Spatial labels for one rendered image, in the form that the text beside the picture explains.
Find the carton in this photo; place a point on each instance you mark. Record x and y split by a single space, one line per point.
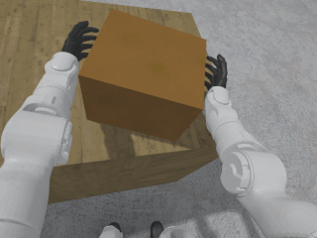
144 77

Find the left robot hand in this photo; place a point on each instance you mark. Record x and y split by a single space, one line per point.
74 42

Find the right robot hand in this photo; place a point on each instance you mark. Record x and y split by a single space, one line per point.
219 77

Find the pedestal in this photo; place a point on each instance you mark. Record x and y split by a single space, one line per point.
102 158

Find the robot right foot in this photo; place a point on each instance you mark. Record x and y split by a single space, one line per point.
156 229

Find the robot left foot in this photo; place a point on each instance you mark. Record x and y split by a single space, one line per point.
116 225

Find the robot foot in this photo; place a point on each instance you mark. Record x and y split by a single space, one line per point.
116 225
156 229

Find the right robot upper arm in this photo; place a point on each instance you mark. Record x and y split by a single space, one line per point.
258 180

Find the right robot forearm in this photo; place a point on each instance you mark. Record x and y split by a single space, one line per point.
226 129

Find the left robot forearm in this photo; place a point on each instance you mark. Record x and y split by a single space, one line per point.
54 94

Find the left robot upper arm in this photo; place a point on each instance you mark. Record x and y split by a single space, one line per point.
35 144

